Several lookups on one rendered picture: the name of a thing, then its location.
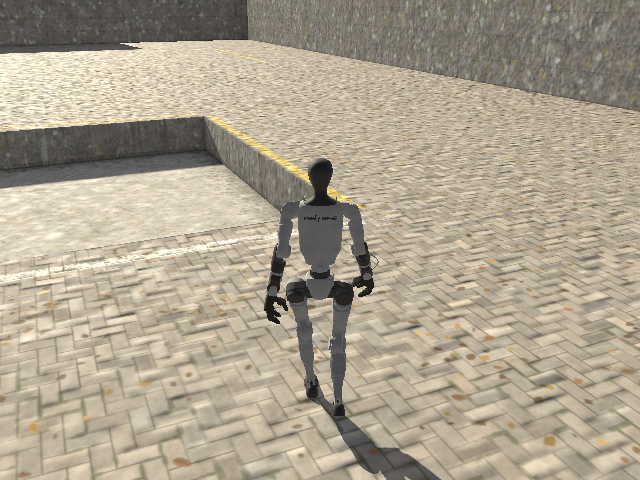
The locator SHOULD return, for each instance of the robot torso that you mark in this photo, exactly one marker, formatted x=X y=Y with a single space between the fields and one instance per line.
x=320 y=237

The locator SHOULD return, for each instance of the robot left forearm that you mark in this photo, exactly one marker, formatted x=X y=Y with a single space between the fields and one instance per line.
x=276 y=274

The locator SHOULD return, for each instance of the left robot hand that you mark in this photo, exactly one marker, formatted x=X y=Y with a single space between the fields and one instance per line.
x=269 y=308

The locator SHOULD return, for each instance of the robot left upper arm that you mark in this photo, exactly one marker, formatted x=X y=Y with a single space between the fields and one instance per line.
x=288 y=212

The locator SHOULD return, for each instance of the robot right upper arm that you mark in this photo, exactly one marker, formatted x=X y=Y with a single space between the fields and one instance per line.
x=351 y=211

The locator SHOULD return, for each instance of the right robot hand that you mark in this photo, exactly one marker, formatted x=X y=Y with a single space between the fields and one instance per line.
x=360 y=282

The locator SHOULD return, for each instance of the robot right forearm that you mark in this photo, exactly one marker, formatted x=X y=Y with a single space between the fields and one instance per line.
x=364 y=264

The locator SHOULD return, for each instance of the humanoid robot head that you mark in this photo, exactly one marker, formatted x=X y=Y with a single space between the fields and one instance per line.
x=320 y=172

